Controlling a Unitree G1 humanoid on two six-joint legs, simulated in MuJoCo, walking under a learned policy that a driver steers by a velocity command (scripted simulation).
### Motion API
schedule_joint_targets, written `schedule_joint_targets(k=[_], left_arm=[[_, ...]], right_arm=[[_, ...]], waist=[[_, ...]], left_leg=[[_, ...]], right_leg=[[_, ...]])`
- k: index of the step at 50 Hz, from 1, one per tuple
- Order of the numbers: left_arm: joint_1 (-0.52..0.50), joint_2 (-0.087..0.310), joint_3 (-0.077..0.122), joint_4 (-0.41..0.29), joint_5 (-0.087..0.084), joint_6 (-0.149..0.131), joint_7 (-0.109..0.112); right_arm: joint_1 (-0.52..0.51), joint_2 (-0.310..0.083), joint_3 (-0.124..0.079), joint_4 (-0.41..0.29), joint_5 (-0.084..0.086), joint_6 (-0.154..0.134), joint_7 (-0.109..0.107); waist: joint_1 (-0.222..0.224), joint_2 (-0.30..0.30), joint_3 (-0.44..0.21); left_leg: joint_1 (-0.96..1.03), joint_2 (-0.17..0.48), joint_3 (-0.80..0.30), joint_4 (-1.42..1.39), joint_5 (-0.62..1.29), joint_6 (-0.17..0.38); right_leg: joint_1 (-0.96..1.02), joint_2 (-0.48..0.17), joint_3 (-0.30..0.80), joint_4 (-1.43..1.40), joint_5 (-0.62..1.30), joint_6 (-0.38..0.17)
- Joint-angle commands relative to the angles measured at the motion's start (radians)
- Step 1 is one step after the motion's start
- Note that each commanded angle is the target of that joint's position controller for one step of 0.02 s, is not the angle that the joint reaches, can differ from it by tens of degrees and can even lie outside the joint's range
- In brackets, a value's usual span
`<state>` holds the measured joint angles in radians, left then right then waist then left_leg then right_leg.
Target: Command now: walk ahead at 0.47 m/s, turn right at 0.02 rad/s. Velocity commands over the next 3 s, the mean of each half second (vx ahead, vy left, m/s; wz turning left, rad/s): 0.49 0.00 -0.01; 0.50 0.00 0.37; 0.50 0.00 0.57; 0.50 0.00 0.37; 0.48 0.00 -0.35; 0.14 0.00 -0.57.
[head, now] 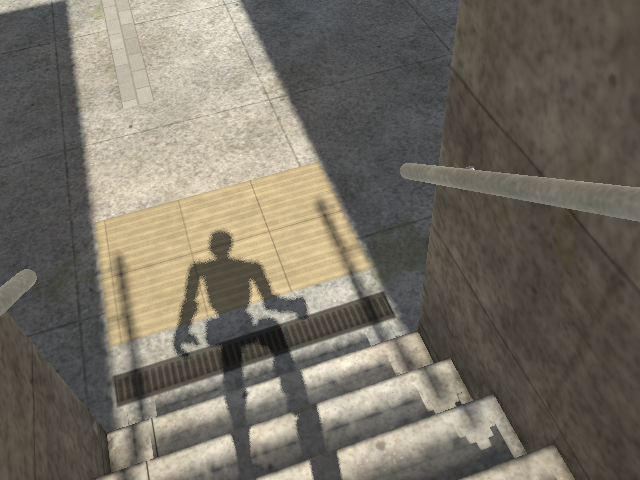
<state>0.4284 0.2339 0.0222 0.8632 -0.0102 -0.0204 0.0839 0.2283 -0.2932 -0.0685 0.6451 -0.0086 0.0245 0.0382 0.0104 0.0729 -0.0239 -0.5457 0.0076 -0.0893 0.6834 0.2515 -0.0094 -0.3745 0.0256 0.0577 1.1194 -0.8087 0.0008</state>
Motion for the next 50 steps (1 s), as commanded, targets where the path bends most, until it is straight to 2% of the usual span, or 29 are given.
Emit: schedule_joint_targets(k=[1,2,3,4,5,6,7,8,9,10,12,13,15,18,21,25,27,28,29,30,32,33,34,37,39,41,43,46,50], left_arm=[[-0.164,0.125,0.027,-0.071,-0.007,0.008,-0.023],[-0.153,0.096,0.021,-0.049,-0.019,0.014,-0.033],[-0.184,0.125,0.044,-0.005,-0.023,0.007,-0.023],[-0.214,0.026,0.023,-0.024,0.014,-0.004,-0.019],[-0.152,-0.067,-0.003,-0.087,0.023,-0.029,-0.025],[0.049,-0.060,-0.009,-0.096,-0.005,-0.050,-0.031],[0.031,0.010,-0.006,-0.106,-0.045,-0.056,-0.019],[-0.131,0.041,-0.006,-0.142,-0.071,-0.038,-0.004],[-0.256,0.067,-0.006,-0.161,-0.051,-0.008,0.010],[-0.267,0.091,0.007,-0.162,-0.060,-0.005,0.002],[-0.231,0.106,0.014,-0.165,-0.011,-0.005,-0.025],[-0.250,0.028,-0.002,-0.169,0.020,0.006,-0.034],[-0.220,0.008,0.007,-0.151,0.012,0.000,-0.072],[-0.462,0.050,0.017,-0.218,0.006,-0.022,-0.109],[-0.508,-0.033,0.006,-0.240,0.021,-0.019,-0.177],[-0.395,0.051,0.035,-0.235,-0.004,-0.013,-0.149],[0.094,0.183,0.096,-0.066,-0.008,-0.013,-0.118],[0.219,0.147,0.098,-0.041,0.010,-0.013,-0.090],[0.364,0.119,0.070,0.053,0.036,-0.014,-0.097],[0.257,0.117,0.045,0.023,0.059,-0.012,-0.111],[0.190,0.079,0.031,0.019,0.029,-0.012,-0.134],[0.085,0.172,0.065,0.049,0.025,-0.015,-0.124],[0.016,0.105,0.045,0.044,0.058,-0.026,-0.117],[-0.105,0.038,-0.006,0.043,0.037,-0.049,-0.055],[-0.026,0.107,0.000,0.070,0.070,-0.053,-0.037],[0.037,0.054,0.005,0.087,0.006,-0.074,-0.019],[0.057,0.050,0.009,0.085,0.000,-0.078,-0.007],[0.060,0.075,0.018,0.069,-0.008,-0.048,0.005],[0.075,0.093,0.036,0.060,0.000,-0.047,-0.024]], right_arm=[[0.283,-0.060,-0.038,0.030,0.008,0.025,-0.013],[0.351,-0.052,-0.044,0.046,0.011,0.020,-0.008],[0.510,-0.043,-0.049,0.096,-0.010,0.015,-0.018],[0.605,-0.016,-0.023,0.147,-0.004,0.001,-0.012],[0.607,-0.055,0.008,0.146,-0.029,-0.015,-0.002],[0.583,-0.079,-0.007,0.163,-0.010,-0.028,0.015],[0.562,-0.168,-0.043,0.179,0.008,-0.043,0.022],[0.476,-0.174,-0.049,0.190,0.014,-0.055,0.016],[0.322,-0.100,-0.016,0.175,0.017,-0.063,0.005],[0.265,-0.055,0.008,0.166,0.000,-0.087,-0.013],[0.214,0.000,0.035,0.171,-0.005,-0.092,-0.059],[0.246,-0.002,0.032,0.211,-0.004,-0.080,-0.072],[0.277,-0.064,0.019,0.229,-0.006,-0.082,-0.068],[0.433,0.011,0.032,0.254,0.025,-0.090,-0.105],[0.408,0.075,0.054,0.274,0.007,-0.043,-0.117],[0.294,0.038,0.024,0.284,0.022,-0.054,-0.096],[0.147,-0.054,-0.012,0.272,0.020,-0.069,-0.066],[0.216,-0.020,-0.012,0.310,0.045,-0.080,-0.056],[0.266,0.075,-0.005,0.347,0.027,-0.081,-0.053],[0.445,0.117,0.013,0.318,0.044,-0.092,-0.042],[0.329,0.044,-0.001,0.241,0.064,-0.070,-0.064],[0.290,0.035,0.002,0.167,0.077,-0.056,-0.079],[0.211,0.009,-0.008,0.161,0.080,-0.029,-0.091],[0.167,0.039,-0.003,0.104,0.031,0.007,-0.097],[0.241,0.048,-0.005,0.129,0.025,0.004,-0.075],[0.091,-0.028,-0.028,0.061,0.042,-0.003,-0.052],[0.040,0.001,-0.023,0.035,0.020,0.005,-0.044],[-0.026,0.044,-0.003,0.014,0.021,0.012,0.001],[-0.001,-0.033,-0.035,0.066,0.015,0.044,0.002]], waist=[[-0.168,-0.200,-0.013],[-0.187,-0.160,0.008],[-0.311,-0.070,-0.025],[-0.338,0.091,0.062],[-0.202,0.292,0.068],[-0.049,0.318,-0.055],[-0.037,0.173,-0.115],[-0.022,-0.038,0.023],[0.007,-0.186,0.145],[0.042,-0.135,0.184],[0.080,-0.099,0.213],[0.054,-0.047,0.158],[0.051,-0.016,0.074],[-0.099,-0.042,0.118],[-0.133,-0.044,0.122],[-0.103,0.076,0.176],[0.137,0.042,-0.001],[0.208,-0.072,0.010],[0.206,-0.253,0.028],[0.040,-0.387,-0.054],[0.045,-0.219,-0.063],[-0.044,-0.243,-0.074],[-0.042,-0.154,0.009],[-0.085,-0.182,0.149],[-0.094,-0.249,0.018],[-0.027,-0.224,0.026],[-0.006,-0.194,0.086],[0.024,-0.192,0.135],[0.050,-0.187,0.176]], left_leg=[[0.370,-0.050,0.165,0.015,-0.136,0.011],[0.374,0.026,0.125,-0.254,-0.165,0.056],[0.629,0.074,0.118,-0.374,-0.023,0.151],[0.754,0.166,-0.003,-0.302,0.155,0.205],[0.849,0.186,-0.025,0.101,0.649,0.158],[0.851,0.262,-0.218,0.052,0.735,0.243],[0.759,0.407,-0.473,-0.135,0.071,0.404],[0.609,0.441,-0.585,-0.270,-0.447,0.418],[0.427,0.389,-0.600,-0.343,-0.634,0.356],[0.312,0.359,-0.589,-0.266,-0.565,0.308],[0.131,0.237,-0.329,-0.207,-0.216,0.221],[0.066,0.178,-0.247,-0.204,-0.145,0.201],[0.028,0.164,-0.207,-0.155,-0.103,0.212],[0.435,0.142,-0.231,0.013,-0.470,0.198],[0.175,0.056,-0.094,0.067,-0.633,0.183],[0.173,0.062,-0.190,0.241,-0.450,0.197],[0.195,0.043,-0.179,0.629,-0.165,0.155],[0.114,-0.092,-0.085,0.969,-0.213,0.091],[-0.270,-0.221,-0.084,1.467,-1.093,0.044],[-0.469,-0.142,-0.169,1.501,-1.169,0.026],[-0.531,-0.076,-0.093,1.365,-0.970,0.011],[-0.460,-0.002,-0.076,1.177,-0.751,0.032],[-0.433,0.019,-0.126,1.106,-0.587,0.042],[-0.260,0.041,-0.139,0.631,-0.315,-0.015],[-0.159,-0.008,-0.035,0.740,-0.202,-0.034],[-0.340,0.026,-0.199,0.489,0.070,-0.001],[-0.327,0.010,-0.196,0.278,0.272,-0.005],[-0.096,-0.018,-0.040,0.072,0.324,-0.003],[-0.128,-0.003,0.024,0.245,0.149,0.025]], right_leg=[[-0.236,-0.107,0.127,0.041,0.719,-0.147],[-0.137,-0.090,0.113,0.217,0.768,-0.113],[-0.256,0.001,0.085,0.631,0.781,-0.077],[-0.570,0.154,0.065,1.109,0.074,-0.060],[-0.852,0.187,0.145,1.351,-0.103,-0.050],[-0.898,0.149,0.181,1.220,0.022,-0.040],[-0.913,0.084,0.183,1.138,0.137,-0.043],[-0.986,-0.020,0.191,0.926,0.259,-0.058],[-0.955,-0.058,0.130,0.873,0.326,-0.057],[-0.914,-0.085,0.218,0.643,0.536,-0.046],[-0.720,-0.143,0.149,0.230,0.828,0.018],[-0.513,-0.153,0.084,0.091,0.955,0.032],[-0.338,-0.112,0.025,0.148,1.086,0.015],[-0.683,-0.121,0.082,-0.252,1.284,-0.031],[-0.263,-0.059,0.001,-0.541,1.462,-0.005],[-0.115,-0.081,0.032,-0.577,1.242,-0.008],[0.272,-0.130,-0.016,-0.695,1.309,-0.043],[0.424,-0.117,-0.113,-0.884,1.226,-0.048],[0.720,-0.230,0.001,-0.681,1.519,-0.109],[0.783,-0.375,0.132,-0.361,1.767,-0.195],[0.571,-0.409,0.230,-0.515,1.250,-0.263],[0.335,-0.486,0.396,-0.637,0.606,-0.319],[0.130,-0.494,0.465,-0.701,0.473,-0.302],[-0.176,-0.366,0.227,-0.689,0.614,-0.202],[-0.122,-0.338,0.154,-0.588,0.789,-0.207],[0.075,-0.317,0.130,-0.504,0.623,-0.142],[0.046,-0.293,0.044,-0.386,0.529,-0.124],[-0.095,-0.258,-0.074,-0.319,0.376,-0.094],[-0.042,-0.352,-0.031,-0.109,0.419,-0.062]])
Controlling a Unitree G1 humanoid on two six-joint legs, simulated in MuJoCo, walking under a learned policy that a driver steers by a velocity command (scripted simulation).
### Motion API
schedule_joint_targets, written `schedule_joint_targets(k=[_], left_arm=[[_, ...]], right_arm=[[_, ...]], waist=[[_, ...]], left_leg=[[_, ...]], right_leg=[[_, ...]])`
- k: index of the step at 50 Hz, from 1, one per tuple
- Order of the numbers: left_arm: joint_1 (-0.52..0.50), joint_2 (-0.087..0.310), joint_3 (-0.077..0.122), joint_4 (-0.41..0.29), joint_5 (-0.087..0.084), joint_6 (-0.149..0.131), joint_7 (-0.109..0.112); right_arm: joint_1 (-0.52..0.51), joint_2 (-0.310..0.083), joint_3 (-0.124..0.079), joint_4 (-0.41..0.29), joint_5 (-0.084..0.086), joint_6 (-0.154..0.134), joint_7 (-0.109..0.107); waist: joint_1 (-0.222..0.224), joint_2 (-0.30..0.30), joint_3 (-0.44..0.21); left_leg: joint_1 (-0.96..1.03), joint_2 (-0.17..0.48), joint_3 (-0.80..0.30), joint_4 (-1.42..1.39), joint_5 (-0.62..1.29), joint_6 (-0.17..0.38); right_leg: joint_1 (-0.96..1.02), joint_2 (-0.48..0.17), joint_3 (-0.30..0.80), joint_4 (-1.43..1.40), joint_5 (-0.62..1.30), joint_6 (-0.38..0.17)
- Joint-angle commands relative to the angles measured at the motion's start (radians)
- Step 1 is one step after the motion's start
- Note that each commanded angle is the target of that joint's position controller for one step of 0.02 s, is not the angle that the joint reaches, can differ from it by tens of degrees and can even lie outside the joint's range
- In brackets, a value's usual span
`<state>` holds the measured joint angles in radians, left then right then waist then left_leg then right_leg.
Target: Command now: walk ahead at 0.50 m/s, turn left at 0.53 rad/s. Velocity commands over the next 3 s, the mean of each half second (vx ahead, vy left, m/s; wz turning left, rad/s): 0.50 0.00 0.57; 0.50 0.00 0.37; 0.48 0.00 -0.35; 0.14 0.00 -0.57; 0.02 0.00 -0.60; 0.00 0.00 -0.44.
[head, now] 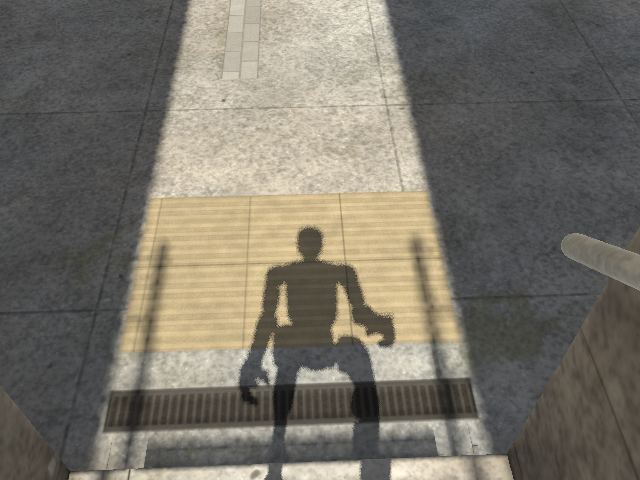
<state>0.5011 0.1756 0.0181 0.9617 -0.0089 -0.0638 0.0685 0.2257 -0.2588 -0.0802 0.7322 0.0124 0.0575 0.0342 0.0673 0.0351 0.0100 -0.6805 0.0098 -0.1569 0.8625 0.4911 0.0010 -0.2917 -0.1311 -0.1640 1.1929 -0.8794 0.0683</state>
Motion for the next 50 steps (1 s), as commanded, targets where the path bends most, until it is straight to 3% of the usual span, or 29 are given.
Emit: schedule_joint_targets(k=[1,2,3,4,5,6,7,9,10,11,13,15,17,18,20,22,24,25,26,27,29,30,33,36,38,40,44,48,50], left_arm=[[-0.026,0.165,0.047,-0.037,0.004,0.003,-0.024],[-0.181,0.200,0.058,-0.045,0.005,0.004,-0.038],[-0.239,0.208,0.065,-0.063,-0.018,0.010,-0.045],[-0.257,0.213,0.076,-0.048,-0.009,0.009,-0.022],[-0.077,0.074,0.055,-0.117,0.031,-0.019,-0.021],[-0.090,0.114,0.056,-0.151,0.029,-0.045,-0.031],[-0.153,0.142,0.061,-0.166,0.005,-0.047,-0.030],[-0.236,0.043,0.041,-0.213,-0.015,-0.043,-0.020],[-0.228,0.029,0.028,-0.234,-0.038,-0.036,-0.027],[-0.305,0.125,0.056,-0.263,-0.035,-0.025,-0.015],[-0.244,0.112,0.063,-0.212,0.021,-0.015,-0.007],[-0.334,0.183,0.082,-0.244,0.001,-0.032,-0.038],[-0.488,0.086,0.048,-0.312,0.049,-0.027,-0.064],[-0.520,0.054,0.039,-0.335,0.052,-0.023,-0.071],[-0.323,0.088,0.059,-0.315,0.046,-0.018,-0.083],[-0.095,0.149,0.089,-0.230,0.026,-0.010,-0.077],[0.269,0.212,0.125,-0.111,0.014,-0.014,-0.070],[0.377,0.159,0.116,-0.052,0.012,-0.006,-0.075],[0.346,0.110,0.063,-0.019,0.020,-0.014,-0.093],[0.287,0.085,0.044,-0.015,0.017,-0.006,-0.103],[0.154,0.008,0.009,-0.036,0.020,-0.013,-0.135],[0.052,0.125,0.033,-0.013,0.024,-0.015,-0.116],[-0.137,0.084,-0.011,-0.053,0.050,-0.032,-0.036],[0.010,0.168,0.007,0.033,0.032,-0.017,-0.017],[0.162,0.110,0.011,0.064,-0.002,-0.010,0.003],[0.272,0.080,0.009,0.074,0.009,-0.020,0.002],[0.162,0.050,-0.002,0.024,0.008,0.007,-0.003],[0.165,0.093,0.029,0.024,-0.005,0.036,-0.012],[0.102,0.121,0.050,0.053,0.005,0.026,-0.021]], right_arm=[[0.031,-0.101,-0.041,-0.002,0.011,0.004,0.007],[0.228,-0.133,-0.060,0.064,0.024,-0.006,0.008],[0.422,-0.159,-0.075,0.123,0.003,-0.012,0.007],[0.521,-0.146,-0.066,0.164,-0.014,-0.041,0.002],[0.477,-0.202,-0.044,0.192,-0.004,-0.072,0.019],[0.453,-0.136,-0.025,0.173,0.018,-0.075,0.019],[0.451,-0.096,-0.016,0.180,0.015,-0.080,0.009],[0.369,-0.090,-0.009,0.174,0.007,-0.071,-0.007],[0.343,-0.124,-0.011,0.178,-0.023,-0.089,0.003],[0.145,-0.083,0.008,0.088,-0.033,-0.107,-0.034],[0.107,-0.120,0.000,0.114,-0.047,-0.104,-0.077],[0.221,-0.057,0.018,0.154,0.017,-0.134,-0.108],[0.218,-0.013,0.031,0.148,0.038,-0.119,-0.136],[0.238,-0.027,0.025,0.162,0.043,-0.115,-0.133],[0.157,-0.022,0.021,0.158,0.016,-0.106,-0.128],[0.140,0.026,0.022,0.155,0.030,-0.092,-0.110],[0.069,0.053,0.035,0.183,0.029,-0.093,-0.093],[0.104,0.082,0.031,0.181,0.028,-0.110,-0.085],[0.263,0.195,0.047,0.174,0.013,-0.125,-0.069],[0.341,0.206,0.060,0.140,0.034,-0.130,-0.066],[0.172,0.086,0.036,0.092,0.066,-0.093,-0.089],[0.138,0.108,0.051,0.034,0.057,-0.068,-0.095],[-0.010,0.029,0.038,-0.041,0.037,-0.012,-0.088],[0.017,0.088,0.045,-0.006,0.021,-0.022,-0.052],[-0.118,0.072,0.046,-0.050,0.030,-0.036,-0.032],[-0.285,0.032,0.028,-0.116,0.038,-0.070,-0.008],[-0.351,0.065,0.037,-0.145,-0.011,-0.091,0.075],[-0.401,0.049,0.050,-0.134,0.047,-0.083,0.045],[-0.077,-0.065,-0.007,-0.022,0.053,-0.098,0.010]], waist=[[-0.023,-0.147,0.106],[-0.159,-0.207,-0.012],[-0.267,-0.101,-0.067],[-0.365,0.178,0.009],[-0.161,0.567,0.013],[-0.157,0.515,-0.100],[-0.157,0.174,-0.093],[-0.098,-0.075,-0.124],[-0.046,0.009,-0.155],[0.010,-0.038,-0.025],[0.037,-0.020,-0.092],[-0.021,0.021,-0.022],[-0.074,-0.097,0.001],[-0.103,-0.035,0.021],[-0.010,0.126,-0.009],[0.071,0.120,-0.029],[0.247,-0.003,-0.007],[0.231,-0.133,0.006],[0.078,-0.438,0.006],[-0.020,-0.583,-0.024],[-0.041,-0.103,0.014],[-0.112,-0.094,0.067],[-0.169,0.030,0.205],[-0.144,-0.090,0.107],[-0.026,-0.089,0.141],[0.060,-0.072,0.175],[0.078,-0.080,0.138],[0.151,-0.114,0.189],[-0.010,-0.118,0.071]], left_leg=[[0.083,0.002,0.132,0.069,-0.105,0.037],[0.388,0.045,0.136,0.000,-0.099,0.092],[0.639,-0.023,0.263,-0.318,-0.096,0.133],[0.782,0.019,0.180,-0.624,-0.022,0.217],[1.011,0.077,-0.082,-0.204,0.547,0.287],[1.027,0.126,-0.168,-0.150,0.559,0.329],[0.938,0.153,-0.228,-0.193,0.178,0.302],[0.802,0.220,-0.401,-0.157,0.049,0.336],[0.697,0.324,-0.573,-0.196,-0.051,0.381],[0.374,0.275,-0.557,-0.235,-0.112,0.363],[0.218,0.153,-0.450,-0.213,-0.129,0.312],[0.327,0.064,-0.372,-0.109,-0.393,0.258],[0.013,-0.104,-0.197,-0.111,-0.798,0.197],[-0.043,-0.110,-0.187,-0.133,-0.851,0.197],[-0.077,-0.135,-0.215,0.028,-0.828,0.202],[0.098,-0.120,-0.296,0.249,-0.650,0.198],[0.114,-0.193,-0.209,0.758,-0.337,0.135],[-0.039,-0.304,-0.125,1.239,-0.840,0.083],[-0.496,-0.352,-0.157,1.519,-1.389,0.084],[-0.661,-0.261,-0.129,1.524,-1.349,0.084],[-0.606,-0.118,-0.021,1.317,-1.054,0.098],[-0.557,-0.050,-0.019,1.262,-0.994,0.084],[-0.344,-0.005,-0.098,0.684,-0.568,0.032],[-0.114,0.023,-0.001,0.552,-0.304,0.002],[-0.469,0.045,-0.119,0.362,-0.215,0.027],[-0.591,0.055,-0.126,0.083,-0.101,0.050],[-0.032,0.060,0.088,-0.179,0.181,0.029],[0.171,0.064,0.101,-0.427,-0.093,-0.012],[0.429,0.060,0.126,-0.544,-0.035,0.017]], right_leg=[[-0.131,-0.207,0.173,-0.092,0.573,-0.105],[-0.229,-0.189,0.123,0.075,0.683,-0.067],[-0.214,-0.112,0.016,0.330,0.925,-0.033],[-0.331,0.024,-0.007,0.895,0.556,-0.009],[-0.816,0.142,0.123,1.077,0.037,0.003],[-0.883,0.105,0.217,1.031,0.020,0.000],[-0.935,0.068,0.244,0.875,0.176,-0.041],[-0.985,0.037,0.267,0.768,0.366,-0.057],[-0.964,0.005,0.359,0.542,0.489,-0.065],[-0.825,0.012,0.367,0.269,0.632,-0.019],[-0.517,0.054,0.315,0.159,0.865,0.013],[-0.610,0.064,0.363,-0.129,1.203,-0.011],[-0.166,0.150,0.258,-0.522,1.566,-0.021],[-0.070,0.171,0.214,-0.559,1.585,-0.022],[0.063,0.168,0.246,-0.434,1.543,-0.045],[0.091,0.149,0.277,-0.413,1.284,-0.039],[0.376,0.043,0.245,-0.867,1.324,-0.076],[0.476,-0.119,0.357,-0.982,1.442,-0.179],[0.710,-0.168,0.407,-0.429,2.020,-0.188],[0.730,-0.222,0.462,-0.414,2.192,-0.199],[0.355,-0.216,0.476,-0.598,1.509,-0.256],[0.140,-0.300,0.623,-0.686,1.264,-0.339],[-0.302,-0.156,0.472,-0.757,0.907,-0.230],[-0.268,-0.133,0.434,-0.755,0.865,-0.252],[0.126,-0.121,0.434,-0.605,0.718,-0.242],[0.288,-0.123,0.486,-0.571,0.583,-0.237],[-0.071,-0.026,0.307,-0.516,0.401,-0.225],[-0.001,-0.019,0.304,-0.411,0.582,-0.209],[0.056,0.003,0.310,-0.035,0.787,-0.155]])
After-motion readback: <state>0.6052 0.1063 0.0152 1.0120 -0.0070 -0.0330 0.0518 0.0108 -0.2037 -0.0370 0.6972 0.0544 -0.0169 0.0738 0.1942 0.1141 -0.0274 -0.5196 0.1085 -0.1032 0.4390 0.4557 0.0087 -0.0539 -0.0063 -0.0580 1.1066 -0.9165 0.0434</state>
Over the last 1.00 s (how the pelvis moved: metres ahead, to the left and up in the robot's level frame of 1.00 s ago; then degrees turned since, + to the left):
0.49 0.02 -0.41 13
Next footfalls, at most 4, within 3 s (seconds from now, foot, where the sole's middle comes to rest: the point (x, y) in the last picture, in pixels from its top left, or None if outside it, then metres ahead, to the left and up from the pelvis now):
0.08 left None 0.11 0.13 -0.86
0.50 right None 0.37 -0.05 -1.05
1.04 left None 0.58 0.39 -1.25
1.58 right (264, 408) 0.98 0.29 -1.44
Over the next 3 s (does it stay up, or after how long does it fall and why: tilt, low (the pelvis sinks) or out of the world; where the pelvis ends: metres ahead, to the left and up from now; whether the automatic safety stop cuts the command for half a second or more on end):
stays up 1.03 0.38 -0.67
